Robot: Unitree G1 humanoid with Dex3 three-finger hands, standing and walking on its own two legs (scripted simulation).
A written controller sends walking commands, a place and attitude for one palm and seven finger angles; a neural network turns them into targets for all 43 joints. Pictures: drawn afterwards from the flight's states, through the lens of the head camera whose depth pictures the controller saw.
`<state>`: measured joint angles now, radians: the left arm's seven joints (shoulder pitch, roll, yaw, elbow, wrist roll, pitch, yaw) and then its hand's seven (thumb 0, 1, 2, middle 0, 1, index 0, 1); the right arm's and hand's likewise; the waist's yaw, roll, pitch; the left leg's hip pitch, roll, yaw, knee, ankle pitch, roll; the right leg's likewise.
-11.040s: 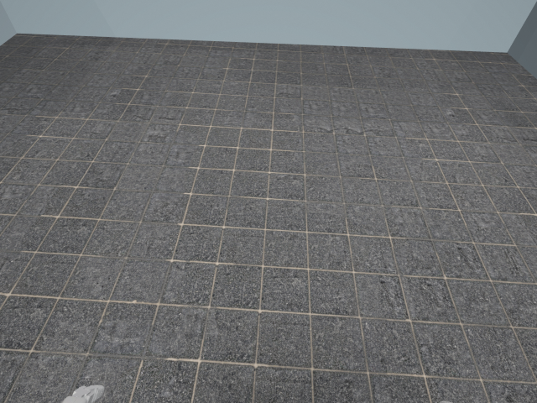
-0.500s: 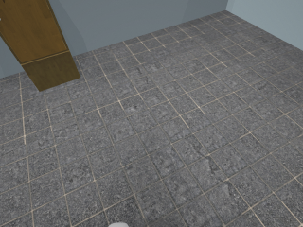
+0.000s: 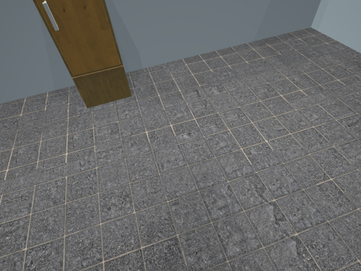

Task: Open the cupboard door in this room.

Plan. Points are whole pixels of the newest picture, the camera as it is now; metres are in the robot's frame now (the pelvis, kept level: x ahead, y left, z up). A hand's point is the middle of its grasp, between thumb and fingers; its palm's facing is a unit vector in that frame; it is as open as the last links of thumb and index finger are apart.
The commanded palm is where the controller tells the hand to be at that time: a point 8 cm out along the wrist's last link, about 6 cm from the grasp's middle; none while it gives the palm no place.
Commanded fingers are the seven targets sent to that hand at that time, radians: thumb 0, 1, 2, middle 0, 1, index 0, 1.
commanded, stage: stand and wait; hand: left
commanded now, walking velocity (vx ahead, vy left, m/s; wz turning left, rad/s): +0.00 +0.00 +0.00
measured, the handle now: (51, 15) +1.43 +0.88 +0.00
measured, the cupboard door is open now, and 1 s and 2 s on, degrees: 0 0 0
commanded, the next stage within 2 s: turn or walk to find it in 0.08 s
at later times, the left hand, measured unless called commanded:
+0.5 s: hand out of the picture -0.04 +0.24 -0.17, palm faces +0.22 -0.95 -0.22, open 7.4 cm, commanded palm none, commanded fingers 0.00 0.90 0.90 -0.20 -0.30 -0.20 -0.30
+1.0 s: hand out of the picture -0.08 +0.17 -0.14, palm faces +0.40 -0.88 -0.27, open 7.4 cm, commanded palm none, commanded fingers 0.00 0.90 0.90 -0.20 -0.30 -0.20 -0.30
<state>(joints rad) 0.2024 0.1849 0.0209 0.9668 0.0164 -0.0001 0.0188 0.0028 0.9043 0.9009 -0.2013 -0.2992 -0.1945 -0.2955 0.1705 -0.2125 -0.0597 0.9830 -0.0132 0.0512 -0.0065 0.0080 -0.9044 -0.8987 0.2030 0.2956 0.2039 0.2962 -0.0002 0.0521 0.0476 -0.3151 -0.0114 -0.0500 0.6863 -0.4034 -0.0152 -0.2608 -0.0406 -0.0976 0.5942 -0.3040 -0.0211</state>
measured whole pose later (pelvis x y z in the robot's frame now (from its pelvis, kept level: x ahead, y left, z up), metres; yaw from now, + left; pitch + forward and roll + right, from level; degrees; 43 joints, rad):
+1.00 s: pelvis -0.02 -0.01 +0.02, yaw +23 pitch +0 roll +2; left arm 0.31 0.16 0.02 0.99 0.02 -0.02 0.02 0.00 0.90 0.90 -0.20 -0.30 -0.20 -0.30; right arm 0.24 -0.26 -0.09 0.98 -0.03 0.07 0.02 0.01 -0.91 -0.90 0.20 0.30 0.20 0.30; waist -0.01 0.03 0.04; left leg -0.57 0.02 -0.03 1.13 -0.29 -0.05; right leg -0.10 -0.07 -0.14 0.40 -0.30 -0.01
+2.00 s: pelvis -0.01 +0.03 +0.00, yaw +39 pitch +0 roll +0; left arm 0.24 0.24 0.04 1.03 0.01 0.05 0.03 0.00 0.90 0.90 -0.20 -0.30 -0.20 -0.30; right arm 0.17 -0.18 -0.04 1.00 -0.02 0.02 -0.01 0.01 -0.91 -0.90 0.20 0.29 0.20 0.30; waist 0.02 -0.06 0.08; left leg -0.24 0.02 0.07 0.58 -0.34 0.02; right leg -0.35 -0.12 -0.12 0.82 -0.50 0.05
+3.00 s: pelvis -0.03 +0.00 +0.00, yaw +55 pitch -1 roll +1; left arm 0.15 0.20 0.03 0.97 0.01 0.01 0.02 0.00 0.90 0.90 -0.20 -0.30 -0.19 -0.30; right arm 0.22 -0.19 -0.05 1.00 -0.02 0.03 -0.01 0.01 -0.90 -0.90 0.20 0.30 0.20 0.30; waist -0.02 0.03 0.04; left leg -0.30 -0.02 -0.02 0.54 -0.23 -0.01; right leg -0.25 -0.04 -0.06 0.56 -0.29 0.03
